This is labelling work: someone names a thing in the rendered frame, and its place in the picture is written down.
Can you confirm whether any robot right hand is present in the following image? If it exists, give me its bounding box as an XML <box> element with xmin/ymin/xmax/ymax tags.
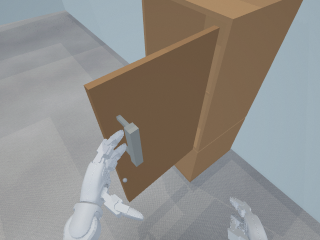
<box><xmin>227</xmin><ymin>196</ymin><xmax>268</xmax><ymax>240</ymax></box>

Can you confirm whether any cupboard door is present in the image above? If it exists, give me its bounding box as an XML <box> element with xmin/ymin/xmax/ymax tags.
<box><xmin>84</xmin><ymin>25</ymin><xmax>220</xmax><ymax>202</ymax></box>

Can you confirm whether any robot left hand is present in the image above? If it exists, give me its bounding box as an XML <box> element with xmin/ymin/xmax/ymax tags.
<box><xmin>80</xmin><ymin>129</ymin><xmax>144</xmax><ymax>221</ymax></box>

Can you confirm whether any left robot forearm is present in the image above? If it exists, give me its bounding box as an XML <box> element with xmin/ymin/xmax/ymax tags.
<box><xmin>63</xmin><ymin>201</ymin><xmax>103</xmax><ymax>240</ymax></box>

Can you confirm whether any handle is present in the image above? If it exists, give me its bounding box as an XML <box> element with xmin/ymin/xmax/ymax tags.
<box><xmin>116</xmin><ymin>115</ymin><xmax>144</xmax><ymax>167</ymax></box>

